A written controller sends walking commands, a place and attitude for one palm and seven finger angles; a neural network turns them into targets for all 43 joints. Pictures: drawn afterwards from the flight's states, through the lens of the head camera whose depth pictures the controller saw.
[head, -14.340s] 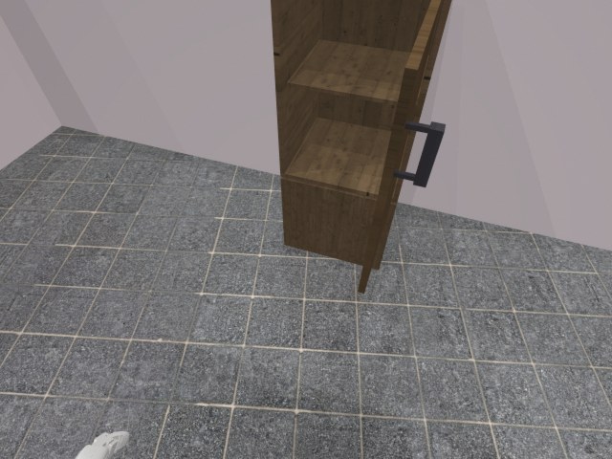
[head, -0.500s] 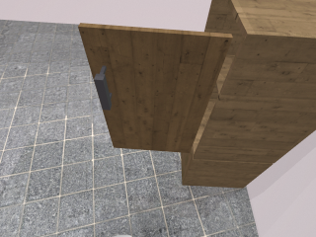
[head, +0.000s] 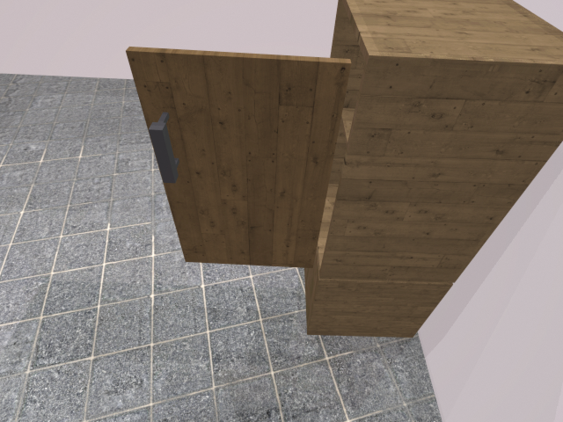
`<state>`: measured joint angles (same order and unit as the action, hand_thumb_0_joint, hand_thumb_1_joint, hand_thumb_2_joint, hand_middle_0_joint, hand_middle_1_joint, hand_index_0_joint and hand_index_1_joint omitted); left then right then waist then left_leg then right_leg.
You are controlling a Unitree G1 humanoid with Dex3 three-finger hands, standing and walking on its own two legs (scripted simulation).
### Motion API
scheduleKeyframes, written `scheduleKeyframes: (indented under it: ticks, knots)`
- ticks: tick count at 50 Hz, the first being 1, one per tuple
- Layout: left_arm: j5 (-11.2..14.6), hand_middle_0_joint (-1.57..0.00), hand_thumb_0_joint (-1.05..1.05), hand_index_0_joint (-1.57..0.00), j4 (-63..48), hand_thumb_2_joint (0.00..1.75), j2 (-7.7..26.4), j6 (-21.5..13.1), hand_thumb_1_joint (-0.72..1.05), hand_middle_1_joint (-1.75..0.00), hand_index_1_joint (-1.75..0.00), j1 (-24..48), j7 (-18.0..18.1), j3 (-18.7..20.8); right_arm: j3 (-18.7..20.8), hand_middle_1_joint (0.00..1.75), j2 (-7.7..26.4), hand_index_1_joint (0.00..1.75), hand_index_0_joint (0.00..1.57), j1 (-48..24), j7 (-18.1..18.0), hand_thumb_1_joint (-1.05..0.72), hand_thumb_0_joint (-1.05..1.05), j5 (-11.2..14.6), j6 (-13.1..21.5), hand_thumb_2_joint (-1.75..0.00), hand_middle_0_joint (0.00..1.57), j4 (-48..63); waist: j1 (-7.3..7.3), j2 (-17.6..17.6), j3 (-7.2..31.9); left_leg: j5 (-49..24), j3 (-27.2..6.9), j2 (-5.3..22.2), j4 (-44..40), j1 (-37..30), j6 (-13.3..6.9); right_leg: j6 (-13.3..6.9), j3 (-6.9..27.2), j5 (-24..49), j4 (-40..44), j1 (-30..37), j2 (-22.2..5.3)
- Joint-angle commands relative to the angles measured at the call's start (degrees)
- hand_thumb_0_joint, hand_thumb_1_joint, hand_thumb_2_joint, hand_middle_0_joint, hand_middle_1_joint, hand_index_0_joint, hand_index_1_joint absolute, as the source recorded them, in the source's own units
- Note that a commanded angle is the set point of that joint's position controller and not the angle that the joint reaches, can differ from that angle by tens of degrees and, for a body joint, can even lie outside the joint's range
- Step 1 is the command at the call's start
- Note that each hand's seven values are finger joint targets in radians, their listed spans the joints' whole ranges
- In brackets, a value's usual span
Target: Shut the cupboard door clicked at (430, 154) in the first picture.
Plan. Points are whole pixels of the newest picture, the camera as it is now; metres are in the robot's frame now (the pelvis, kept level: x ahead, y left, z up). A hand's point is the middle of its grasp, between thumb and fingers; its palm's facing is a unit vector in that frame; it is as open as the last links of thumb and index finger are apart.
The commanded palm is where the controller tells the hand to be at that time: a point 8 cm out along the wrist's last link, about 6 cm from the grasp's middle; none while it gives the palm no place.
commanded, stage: come to a stop and stand still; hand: left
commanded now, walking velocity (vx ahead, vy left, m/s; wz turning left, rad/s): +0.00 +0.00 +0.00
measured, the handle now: (167, 147) +0.57 +0.25 +0.08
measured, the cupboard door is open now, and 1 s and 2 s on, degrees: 89 89 89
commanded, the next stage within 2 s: look again from close up in 0.44 s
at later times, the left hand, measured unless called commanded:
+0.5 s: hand out of the picture -0.03 +0.17 -0.16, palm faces +0.05 -0.98 -0.17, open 7.4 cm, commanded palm none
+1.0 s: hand out of the picture +0.01 +0.17 -0.16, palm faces +0.03 -0.99 -0.16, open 7.4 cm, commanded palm none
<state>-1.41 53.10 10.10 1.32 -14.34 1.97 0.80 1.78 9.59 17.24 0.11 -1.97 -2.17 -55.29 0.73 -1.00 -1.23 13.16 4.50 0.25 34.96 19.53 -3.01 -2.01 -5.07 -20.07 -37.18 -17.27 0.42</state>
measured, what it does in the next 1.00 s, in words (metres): steps on the spot: left foot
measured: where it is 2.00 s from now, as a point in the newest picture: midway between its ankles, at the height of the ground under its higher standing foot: outside the picture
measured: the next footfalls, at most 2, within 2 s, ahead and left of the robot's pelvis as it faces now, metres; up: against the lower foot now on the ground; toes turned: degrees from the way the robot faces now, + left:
left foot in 0.24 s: +0.04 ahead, +0.10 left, +0.00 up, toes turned +3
right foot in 1.86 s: +0.31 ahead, -0.01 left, +0.00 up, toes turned -2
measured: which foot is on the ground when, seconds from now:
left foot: down 0.00-0.10, up 0.12-0.22, down 0.24-1.00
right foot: down 0.00-1.00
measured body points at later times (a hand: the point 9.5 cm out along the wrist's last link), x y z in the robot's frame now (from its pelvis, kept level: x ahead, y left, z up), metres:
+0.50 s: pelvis -0.02 +0.00 +0.01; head -0.03 +0.00 +0.46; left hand -0.03 +0.22 -0.15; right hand -0.04 -0.21 -0.15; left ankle +0.00 +0.10 -0.72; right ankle +0.04 -0.09 -0.72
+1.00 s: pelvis +0.02 +0.01 +0.02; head +0.02 +0.01 +0.47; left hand +0.01 +0.22 -0.15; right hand +0.01 -0.20 -0.14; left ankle +0.00 +0.10 -0.72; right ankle +0.04 -0.09 -0.72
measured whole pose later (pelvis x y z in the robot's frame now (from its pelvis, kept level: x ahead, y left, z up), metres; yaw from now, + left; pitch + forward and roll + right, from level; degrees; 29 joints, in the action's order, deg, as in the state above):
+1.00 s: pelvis +0.02 +0.01 +0.02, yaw +0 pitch +0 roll +0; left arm -0.7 63.8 8.1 -1.7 -18.2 1.9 -1.1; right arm -1.1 6.8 17.9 -1.6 -0.8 1.8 -65.1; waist -0.4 -1.1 0.0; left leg 14.4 3.6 -1.3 23.3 8.8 -2.0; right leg -2.0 -3.8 -11.4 -24.3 -12.8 0.4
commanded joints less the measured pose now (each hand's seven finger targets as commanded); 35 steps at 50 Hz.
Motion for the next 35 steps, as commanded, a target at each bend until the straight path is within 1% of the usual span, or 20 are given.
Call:
scheduleKeyframes:
  ticks: [1, 4, 5, 6, 7, 8, 9, 10, 11, 12, 14, 15, 16, 18, 20, 24, 27, 28, 33, 35]
  knots:
    - [-0.06, -0.2, 0.0, -0.2, -0.6, 0.9, 4.88, -0.86, 0.9, -0.3, -0.3, -9.53, -0.18, 1.52, 1.21, 0.3, 7.06, 0.3, 0.2, -4.22, -0.83, -0.9, 0.0, 0.29, 1.58, -0.9, 0.2, 4.97, -3.65, 3.47, -1.03, 23.01, -11.03, 5.91, -16.27, 11.55, -1.17, -0.5, 7.7, -7.03, 10.0, 7.93, -3.09]
    - [0.22, -0.2, 0.0, -0.2, -2.06, 0.9, 8.23, -1.82, 0.9, -0.3, -0.3, -4.52, 0.17, 2.02, 1.11, 0.3, 4.36, 0.3, 0.2, 1.8, -0.62, -0.9, 0.0, 0.55, 0.77, -0.9, 0.2, 2.77, 0.18, -8.72, -0.53, 9.62, -3.25, 0.22, 0.25, 1.05, 2.02, -4.89, 21.18, -23.29, 26.44, -4.57, -13.65]
    - [0.32, -0.2, 0.0, -0.2, -2.84, 0.9, 8.96, -1.92, 0.9, -0.3, -0.3, -1.73, 0.38, 2.24, 1.19, 0.3, 3.99, 0.3, 0.2, 3.61, -0.58, -0.9, 0.0, 0.55, 0.6, -0.9, 0.2, 1.45, 1.17, -9.09, -0.5, 7.01, -2.87, -0.32, 6.28, -2.48, 2.21, -5.79, 22.58, -22.75, 28.76, -8.98, -15.82]
    - [0.36, -0.2, 0.0, -0.2, -3.43, 0.9, 9.01, -2.03, 0.9, -0.3, -0.3, 0.52, 0.56, 2.38, 1.26, 0.3, 3.92, 0.3, 0.2, 5.56, -0.52, -0.9, 0.0, 0.59, 0.62, -0.9, 0.2, 0.33, 2.2, -7.87, -0.11, 6.22, -3.3, -0.1, 8.7, -4.31, 1.98, -6.03, 20.45, -19.02, 28.2, -10.28, -15.39]
    - [0.41, -0.2, 0.0, -0.2, -3.27, 0.9, 8.96, -2.11, 0.9, -0.3, -0.3, 1.09, 0.59, 2.52, 1.18, 0.3, 3.52, 0.3, 0.2, 6.73, -0.47, -0.9, 0.0, 0.63, 0.62, -0.9, 0.2, -0.54, 2.38, -7.2, 0.49, 5.67, -2.9, -0.26, 9.14, -5.29, 1.99, -5.68, 17.77, -15.75, 27.31, -10.01, -14.15]
    - [0.34, -0.2, 0.0, -0.2, -3.06, 0.9, 9.27, -2.06, 0.9, -0.3, -0.3, 1.76, 0.6, 2.49, 1.1, 0.3, 3.23, 0.3, 0.2, 7.79, -0.37, -0.9, 0.0, 0.86, 0.75, -0.9, 0.2, -1.35, 2.94, -4.93, 0.42, 5.91, -2.27, -0.01, 6.24, -7.43, 2.14, -5.38, 15.02, -16.21, 26.4, -10.98, -13.21]
    - [0.24, -0.2, 0.0, -0.2, -2.37, 0.9, 8.89, -1.83, 0.9, -0.3, -0.3, 0.8, 0.51, 2.36, 0.85, 0.3, 2.28, 0.3, 0.2, 8.84, -0.25, -0.9, 0.0, 0.88, 1.01, -0.9, 0.2, -1.67, 2.92, -5.24, -0.74, 6.71, -1.26, -0.6, 1.3, -8.82, 2.19, -4.13, 13.52, -17.39, 25.22, -12.01, -11.87]
    - [0.2, -0.2, 0.0, -0.2, -1.42, 0.9, 8.45, -1.53, 0.9, -0.3, -0.3, -0.82, 0.44, 2.21, 0.62, 0.3, 1.94, 0.3, 0.2, 9.12, -0.31, -0.9, 0.0, 0.86, 1.13, -0.9, 0.2, -2.02, 2.22, -4.56, -2.34, 7.37, -1.15, -0.84, -3.22, -9.1, 2.14, -3.19, 13.18, -17.99, 23.98, -12.24, -10.72]
    - [0.24, -0.2, 0.0, -0.2, -0.66, 0.9, 7.61, -1.26, 0.9, -0.3, -0.3, -1.95, 0.5, 2.06, 0.45, 0.3, 1.98, 0.3, 0.2, 9.4, -0.52, -0.9, 0.0, 0.78, 1.35, -0.9, 0.2, -2.37, 1.91, -3.83, -4.2, 8.08, -2.98, -0.06, -7.77, -8.21, 1.81, -2.45, 12.64, -17.33, 21.53, -12.15, -9.34]
    - [0.42, -0.2, 0.0, -0.2, 0.06, 0.9, 6.35, -1.13, 0.9, -0.3, -0.3, -3.49, 0.42, 1.78, 0.26, 0.3, 2.66, 0.3, 0.2, 9.31, -0.86, -0.9, 0.0, 0.51, 1.74, -0.9, 0.2, -2.58, 1.08, 1.07, -5.23, 10.09, -6.17, 1.86, -12.71, -5.91, 0.86, -1.58, 11.75, -14.86, 18.11, -10.7, -7.1]
    - [0.93, -0.2, 0.0, -0.2, 1.12, 0.9, 3.93, -1.43, 0.9, -0.3, -0.3, -6.72, -0.01, 1.25, 0.18, 0.3, 5.1, 0.3, 0.2, 6.94, -1.49, -0.9, 0.0, 0.15, 2.46, -0.9, 0.2, -1.88, -1.41, 7.22, -5.89, 16.68, -13.44, 8.18, -20.71, 3.62, -1.48, 0.64, 6.85, -2.5, 12.44, -1.48, -2.53]
    - [0.5, -0.2, 0.0, -0.2, 2.38, 0.9, 3.89, -1.11, 0.9, -0.3, -0.3, -7.08, -0.02, 1.12, 0.19, 0.3, 4.91, 0.3, 0.2, 4.27, -1.38, -0.9, 0.0, 0.37, 2.69, -0.9, 0.2, -2.13, -2.48, 11.05, -6.1, 22.99, -15.45, 8.77, -23.91, 9.05, -1.63, 0.74, 5.07, -1.07, 10.73, 3.66, -2.37]
    - [0.14, -0.2, 0.0, -0.2, 3.12, 0.9, 3.83, -1.0, 0.9, -0.3, -0.3, -8.06, -0.07, 0.96, 0.18, 0.3, 5.15, 0.3, 0.2, 2.46, -1.37, -0.9, 0.0, 0.56, 2.73, -0.9, 0.2, -1.94, -3.12, 10.48, -6.25, 23.45, -15.32, 8.7, -24.35, 11.28, -1.69, 0.78, 4.64, 1.69, 8.73, 6.58, -2.05]
    - [0.13, -0.2, 0.0, -0.2, 4.26, 0.9, 3.21, -1.44, 0.9, -0.3, -0.3, -9.46, -0.36, 0.62, -0.04, 0.3, 4.74, 0.3, 0.2, 2.29, -1.56, -0.9, 0.0, 0.88, 3.09, -0.9, 0.2, -2.11, -3.56, 6.01, -3.86, 19.18, -13.44, 7.62, -22.63, 9.21, -1.37, 0.64, 5.52, 4.24, 10.57, 8.82, -2.66]
    - [0.37, -0.2, 0.0, -0.2, 4.82, 0.9, 3.28, -1.94, 0.9, -0.3, -0.3, -9.08, -0.39, 0.49, -0.28, 0.3, 4.46, 0.3, 0.2, 3.48, -1.58, -0.9, 0.0, 0.9, 3.26, -0.9, 0.2, -2.79, -2.7, 2.09, -2.44, 16.57, -11.24, 6.04, -19.99, 6.46, -0.51, 0.22, 8.01, 1.92, 14.57, 8.2, -4.4]
    - [0.42, -0.2, 0.0, -0.2, 5.27, 0.9, 4.07, -2.4, 0.9, -0.3, -0.3, -7.43, -0.16, 0.59, -0.63, 0.3, 2.94, 0.3, 0.2, 6.43, -1.42, -0.9, 0.0, 0.83, 2.82, -0.9, 0.2, -4.71, -0.82, -2.08, -4.26, 13.21, -8.46, 3.61, -16.21, 1.92, 0.27, -0.84, 12.05, -8.26, 20.46, 1.38, -6.82]
    - [0.6, -0.2, 0.0, -0.2, 5.94, 0.9, 3.81, -2.77, 0.9, -0.3, -0.3, -7.33, -0.03, 0.5, -0.95, 0.3, 2.19, 0.3, 0.2, 7.8, -1.4, -0.9, 0.0, 0.79, 2.85, -0.9, 0.2, -5.79, -0.03, -2.65, -3.85, 9.28, -7.0, 3.05, -14.47, -1.49, 0.52, -1.12, 12.78, -9.01, 22.0, -1.12, -7.53]
    - [0.63, -0.2, 0.0, -0.2, 6.09, 0.9, 3.81, -2.79, 0.9, -0.3, -0.3, -7.27, -0.03, 0.35, -1.04, 0.3, 1.92, 0.3, 0.2, 8.03, -1.42, -0.9, 0.0, 0.86, 2.96, -0.9, 0.2, -6.07, 0.0, -1.45, -3.5, 9.02, -7.24, 3.36, -15.31, -2.04, 0.49, -1.01, 12.18, -7.6, 21.78, -0.75, -7.09]
    - [0.65, -0.2, 0.0, -0.2, 7.45, 0.9, 3.02, -3.09, 0.9, -0.3, -0.3, -8.22, 0.02, -0.13, -1.47, 0.3, 1.88, 0.3, 0.2, 6.57, -1.66, -0.9, 0.0, 1.11, 3.72, -0.9, 0.2, -6.77, -0.79, 2.16, -3.9, 7.77, -8.23, 4.72, -17.62, -0.96, 0.51, -0.71, 10.49, 0.24, 19.83, 2.43, -6.26]
    - [0.68, -0.2, 0.0, -0.2, 7.9, 0.9, 2.55, -3.25, 0.9, -0.3, -0.3, -8.66, 0.06, -0.26, -1.57, 0.3, 1.97, 0.3, 0.2, 5.95, -1.77, -0.9, 0.0, 1.13, 3.97, -0.9, 0.2, -6.81, -0.99, 1.66, -3.89, 5.86, -8.24, 4.73, -17.5, -0.96, 0.56, -0.78, 10.41, 3.04, 19.14, 3.45, -6.42]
